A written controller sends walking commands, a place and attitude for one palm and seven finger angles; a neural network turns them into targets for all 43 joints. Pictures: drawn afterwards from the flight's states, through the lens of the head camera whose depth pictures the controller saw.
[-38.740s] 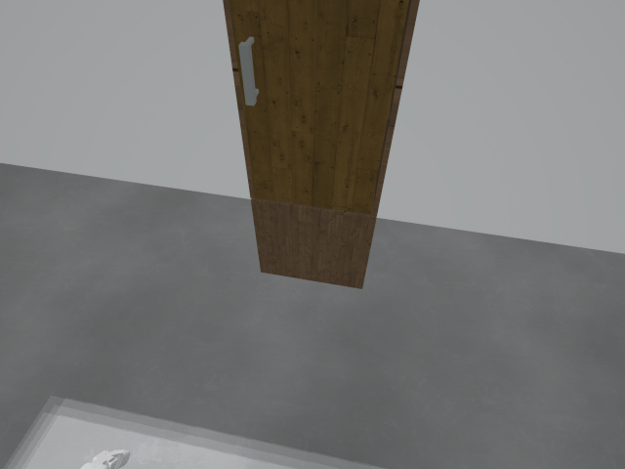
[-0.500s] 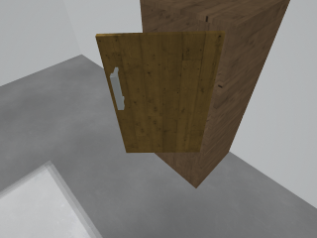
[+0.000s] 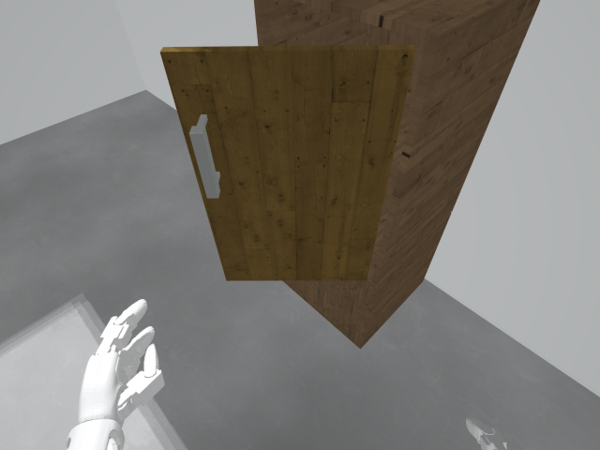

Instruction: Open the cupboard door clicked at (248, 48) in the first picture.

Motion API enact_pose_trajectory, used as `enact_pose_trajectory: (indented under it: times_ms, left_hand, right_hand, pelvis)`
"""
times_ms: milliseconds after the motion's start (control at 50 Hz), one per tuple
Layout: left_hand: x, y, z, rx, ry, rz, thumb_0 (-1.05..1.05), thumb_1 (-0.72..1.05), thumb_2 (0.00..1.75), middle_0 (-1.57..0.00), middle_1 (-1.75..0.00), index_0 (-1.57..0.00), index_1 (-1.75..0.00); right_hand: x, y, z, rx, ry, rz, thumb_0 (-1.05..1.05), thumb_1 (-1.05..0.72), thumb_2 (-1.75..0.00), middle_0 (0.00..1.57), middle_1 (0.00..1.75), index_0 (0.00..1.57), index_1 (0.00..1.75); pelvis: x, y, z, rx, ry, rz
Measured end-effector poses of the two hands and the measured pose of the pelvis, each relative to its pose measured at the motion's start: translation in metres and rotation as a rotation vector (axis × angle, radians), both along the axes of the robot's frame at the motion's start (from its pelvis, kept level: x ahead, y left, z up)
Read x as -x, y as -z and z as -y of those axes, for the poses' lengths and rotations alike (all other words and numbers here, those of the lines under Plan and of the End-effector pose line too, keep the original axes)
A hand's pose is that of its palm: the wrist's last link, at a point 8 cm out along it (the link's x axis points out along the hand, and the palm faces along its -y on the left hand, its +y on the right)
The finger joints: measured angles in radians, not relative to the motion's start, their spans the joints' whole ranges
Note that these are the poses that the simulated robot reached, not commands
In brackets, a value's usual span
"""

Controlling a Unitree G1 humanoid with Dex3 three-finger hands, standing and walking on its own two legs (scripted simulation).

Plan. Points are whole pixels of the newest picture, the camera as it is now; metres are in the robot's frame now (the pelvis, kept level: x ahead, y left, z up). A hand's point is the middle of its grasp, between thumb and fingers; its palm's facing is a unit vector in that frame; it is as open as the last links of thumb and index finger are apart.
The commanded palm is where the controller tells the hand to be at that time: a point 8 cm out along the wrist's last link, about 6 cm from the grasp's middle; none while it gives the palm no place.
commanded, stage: raise the hand with hooked fingers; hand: left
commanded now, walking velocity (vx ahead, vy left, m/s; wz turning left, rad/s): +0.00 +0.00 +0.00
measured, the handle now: (208, 157) +0.56 +0.18 +0.09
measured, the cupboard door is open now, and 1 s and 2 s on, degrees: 45 45 45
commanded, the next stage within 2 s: move the hooked fingers beside the handle in 1.90 s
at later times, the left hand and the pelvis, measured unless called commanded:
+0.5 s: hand (148, 372) +0.22 +0.21 +0.01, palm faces -0.06 -1.00 -0.06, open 10.2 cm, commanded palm +0.18 +0.27 +0.02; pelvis -0.01 -0.02 -0.05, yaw +1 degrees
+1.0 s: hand (92, 324) +0.25 +0.27 +0.07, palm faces +0.06 -1.00 -0.06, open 13.1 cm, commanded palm +0.22 +0.32 +0.07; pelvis +0.00 +0.02 -0.02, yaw +0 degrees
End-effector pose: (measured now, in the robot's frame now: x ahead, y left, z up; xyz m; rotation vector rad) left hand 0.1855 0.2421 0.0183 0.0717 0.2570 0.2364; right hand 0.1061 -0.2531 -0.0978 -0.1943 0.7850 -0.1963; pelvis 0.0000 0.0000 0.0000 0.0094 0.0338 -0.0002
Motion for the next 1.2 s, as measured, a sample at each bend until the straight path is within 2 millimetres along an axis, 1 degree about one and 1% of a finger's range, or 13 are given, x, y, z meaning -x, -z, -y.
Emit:
enact_pose_trajectory:
  times_ms: [40, 80, 200, 260, 320, 400, 460, 520, 600, 680, 840, 1020, 1200]
  left_hand:
    - [-0.008, -0.013, 0.001, -0.002, 0.056, 0.156, 0.01, 0.81, 0.85, -0.21, -0.37, -0.21, -0.37]
    - [-0.005, -0.009, 0.005, 0.003, 0.129, 0.255, 0.00, 0.77, 0.84, -0.21, -0.39, -0.21, -0.39]
    - [0.040, 0.054, 0.001, 0.080, 0.191, 0.139, 0.00, 0.64, 0.78, -0.22, -0.48, -0.22, -0.48]
    - [0.057, 0.060, -0.009, 0.079, 0.110, 0.121, 0.01, 0.56, 0.75, -0.23, -0.52, -0.23, -0.52]
    - [0.054, 0.038, -0.017, 0.024, 0.076, 0.224, 0.01, 0.49, 0.72, -0.24, -0.57, -0.23, -0.57]
    - [0.024, 0.008, -0.017, -0.028, 0.174, 0.336, 0.01, 0.40, 0.69, -0.24, -0.63, -0.24, -0.62]
    - [-0.005, 0.002, -0.018, -0.011, 0.275, 0.276, 0.01, 0.33, 0.66, -0.24, -0.67, -0.24, -0.67]
    - [-0.021, 0.004, -0.023, 0.041, 0.301, 0.166, 0.01, 0.26, 0.63, -0.25, -0.71, -0.25, -0.71]
    - [-0.021, -0.006, -0.037, 0.060, 0.220, 0.141, 0.00, 0.17, 0.59, -0.26, -0.77, -0.26, -0.77]
    - [-0.015, -0.018, -0.051, 0.020, 0.149, 0.215, 0.00, 0.08, 0.55, -0.26, -0.83, -0.26, -0.83]
    - [-0.024, -0.019, -0.056, 0.021, 0.224, 0.222, 0.00, -0.11, 0.47, -0.27, -0.95, -0.27, -0.95]
    - [-0.045, -0.061, -0.080, -0.001, 0.181, 0.302, -0.01, -0.32, 0.38, -0.29, -1.09, -0.29, -1.09]
    - [-0.058, -0.068, -0.092, 0.022, 0.181, 0.224, -0.01, -0.46, 0.32, -0.30, -1.18, -0.30, -1.18]
  right_hand:
    - [-0.024, -0.007, 0.006, 0.009, -0.018, 0.100, 0.01, -0.91, -0.90, 0.20, 0.30, 0.20, 0.30]
    - [-0.045, -0.014, 0.012, 0.026, -0.047, 0.182, 0.01, -0.91, -0.90, 0.20, 0.30, 0.20, 0.30]
    - [-0.090, -0.020, 0.022, 0.092, -0.144, 0.312, 0.01, -0.91, -0.90, 0.20, 0.30, 0.20, 0.30]
    - [-0.099, -0.014, 0.018, 0.104, -0.170, 0.310, 0.01, -0.91, -0.90, 0.20, 0.30, 0.20, 0.30]
    - [-0.099, -0.002, 0.008, 0.093, -0.191, 0.275, 0.01, -0.91, -0.90, 0.20, 0.30, 0.20, 0.30]
    - [-0.085, 0.017, -0.008, 0.043, -0.189, 0.208, 0.01, -0.91, -0.90, 0.20, 0.30, 0.20, 0.30]
    - [-0.066, 0.026, -0.016, -0.001, -0.149, 0.151, 0.01, -0.91, -0.90, 0.20, 0.30, 0.20, 0.30]
    - [-0.045, 0.027, -0.018, -0.029, -0.092, 0.108, 0.01, -0.90, -0.90, 0.21, 0.30, 0.20, 0.30]
    - [-0.023, 0.020, -0.014, -0.021, -0.040, 0.074, 0.01, -0.90, -0.90, 0.21, 0.30, 0.20, 0.30]
    - [-0.013, 0.014, -0.007, 0.022, -0.047, 0.046, 0.01, -0.90, -0.90, 0.21, 0.30, 0.20, 0.30]
    - [-0.028, -0.001, -0.008, 0.086, -0.073, 0.088, 0.02, -0.91, -0.90, 0.20, 0.30, 0.20, 0.30]
    - [-0.057, -0.025, -0.038, 0.042, -0.112, 0.206, 0.01, -0.91, -0.90, 0.20, 0.30, 0.20, 0.30]
    - [-0.062, -0.024, -0.053, 0.011, -0.148, 0.185, 0.01, -0.90, -0.90, 0.21, 0.30, 0.20, 0.30]
  pelvis:
    - [0.004, 0.009, 0.004, -0.005, 0.010, -0.043]
    - [0.009, 0.020, 0.010, -0.009, 0.016, -0.081]
    - [0.017, 0.051, 0.021, -0.001, 0.000, -0.149]
    - [0.016, 0.059, 0.024, 0.017, -0.016, -0.157]
    - [0.014, 0.061, 0.025, 0.036, -0.029, -0.154]
    - [0.015, 0.060, 0.024, 0.055, -0.039, -0.147]
    - [0.016, 0.055, 0.021, 0.052, -0.032, -0.146]
    - [0.013, 0.046, 0.017, 0.042, -0.015, -0.144]
    - [0.007, 0.036, 0.009, 0.032, 0.003, -0.141]
    - [0.006, 0.033, 0.002, 0.033, 0.001, -0.134]
    - [0.008, 0.030, -0.010, 0.047, -0.011, -0.104]
    - [0.004, 0.019, -0.018, 0.048, -0.010, -0.056]
    - [0.003, 0.011, -0.020, 0.044, -0.014, -0.030]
